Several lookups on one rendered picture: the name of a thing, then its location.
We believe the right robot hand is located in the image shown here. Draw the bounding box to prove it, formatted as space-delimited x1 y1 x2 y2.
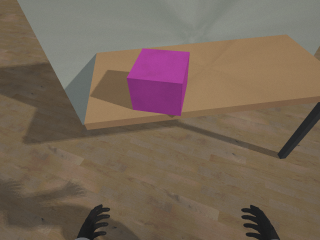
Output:
241 205 280 240

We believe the table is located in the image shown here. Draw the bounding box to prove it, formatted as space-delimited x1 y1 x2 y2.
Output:
84 34 320 159

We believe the left robot hand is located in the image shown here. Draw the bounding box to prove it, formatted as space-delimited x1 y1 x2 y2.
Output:
77 204 110 240

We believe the carton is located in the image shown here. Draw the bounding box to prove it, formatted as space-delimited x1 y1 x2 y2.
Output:
127 48 190 116

